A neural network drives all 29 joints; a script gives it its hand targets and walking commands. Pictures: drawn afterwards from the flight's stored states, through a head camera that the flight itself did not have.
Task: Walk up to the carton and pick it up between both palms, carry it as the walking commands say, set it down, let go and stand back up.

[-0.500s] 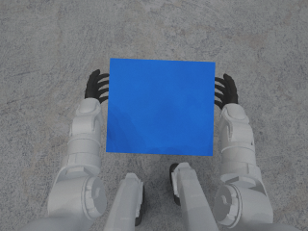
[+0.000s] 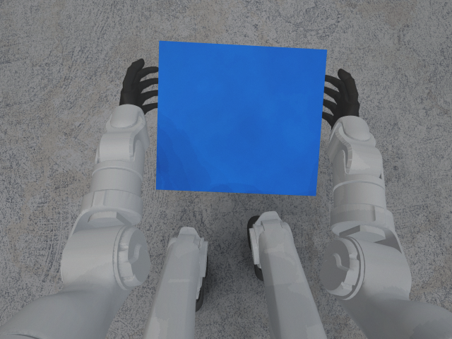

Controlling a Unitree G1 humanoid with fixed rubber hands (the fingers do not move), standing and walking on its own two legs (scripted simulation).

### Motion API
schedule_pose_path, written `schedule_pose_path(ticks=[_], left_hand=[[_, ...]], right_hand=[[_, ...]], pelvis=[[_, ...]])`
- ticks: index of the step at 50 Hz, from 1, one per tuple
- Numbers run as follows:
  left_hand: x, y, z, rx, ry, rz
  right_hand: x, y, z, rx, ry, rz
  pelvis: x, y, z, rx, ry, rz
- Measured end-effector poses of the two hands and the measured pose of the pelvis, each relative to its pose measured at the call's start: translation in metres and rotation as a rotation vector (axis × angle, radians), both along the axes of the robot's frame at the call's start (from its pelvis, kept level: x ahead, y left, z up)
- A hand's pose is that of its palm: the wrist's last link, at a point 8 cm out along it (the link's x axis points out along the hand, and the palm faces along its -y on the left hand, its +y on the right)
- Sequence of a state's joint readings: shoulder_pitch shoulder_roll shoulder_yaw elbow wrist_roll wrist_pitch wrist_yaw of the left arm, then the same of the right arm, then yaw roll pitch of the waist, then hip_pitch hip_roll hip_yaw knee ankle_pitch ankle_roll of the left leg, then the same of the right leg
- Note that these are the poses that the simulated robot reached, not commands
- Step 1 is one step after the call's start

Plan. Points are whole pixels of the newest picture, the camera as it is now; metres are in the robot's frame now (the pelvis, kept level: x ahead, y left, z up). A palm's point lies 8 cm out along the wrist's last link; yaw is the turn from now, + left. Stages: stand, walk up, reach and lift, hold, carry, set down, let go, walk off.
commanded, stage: set down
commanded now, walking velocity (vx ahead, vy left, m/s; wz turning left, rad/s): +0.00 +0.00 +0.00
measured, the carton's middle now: (235, 125) +0.47 -0.05 -0.19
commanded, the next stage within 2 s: none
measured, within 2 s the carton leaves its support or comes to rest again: neither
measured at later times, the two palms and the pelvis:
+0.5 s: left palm (149, 110) +0.51 +0.12 -0.17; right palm (324, 119) +0.46 -0.23 -0.18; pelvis -0.02 -0.01 -0.07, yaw +2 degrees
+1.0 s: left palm (160, 113) +0.54 +0.11 -0.26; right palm (310, 120) +0.49 -0.24 -0.26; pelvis -0.02 -0.01 -0.13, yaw +2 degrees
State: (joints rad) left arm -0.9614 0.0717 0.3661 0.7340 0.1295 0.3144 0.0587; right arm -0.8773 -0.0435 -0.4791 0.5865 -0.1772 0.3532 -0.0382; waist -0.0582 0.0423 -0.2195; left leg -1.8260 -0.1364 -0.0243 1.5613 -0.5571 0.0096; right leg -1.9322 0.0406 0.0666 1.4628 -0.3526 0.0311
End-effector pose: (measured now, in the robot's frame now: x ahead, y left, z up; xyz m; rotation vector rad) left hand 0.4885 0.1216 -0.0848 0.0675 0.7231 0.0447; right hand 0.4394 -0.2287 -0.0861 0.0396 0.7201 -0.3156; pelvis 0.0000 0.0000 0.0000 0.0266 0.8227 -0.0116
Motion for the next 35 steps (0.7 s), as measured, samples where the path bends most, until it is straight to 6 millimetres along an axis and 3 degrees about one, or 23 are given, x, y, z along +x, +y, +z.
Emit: schedule_pose_path(ticks=[35], left_hand=[[0.036,-0.006,-0.121,0.017,-0.003,-0.020]], right_hand=[[0.037,-0.007,-0.124,-0.012,0.000,0.013]], pelvis=[[-0.022,-0.011,-0.095,0.007,0.031,0.023]])
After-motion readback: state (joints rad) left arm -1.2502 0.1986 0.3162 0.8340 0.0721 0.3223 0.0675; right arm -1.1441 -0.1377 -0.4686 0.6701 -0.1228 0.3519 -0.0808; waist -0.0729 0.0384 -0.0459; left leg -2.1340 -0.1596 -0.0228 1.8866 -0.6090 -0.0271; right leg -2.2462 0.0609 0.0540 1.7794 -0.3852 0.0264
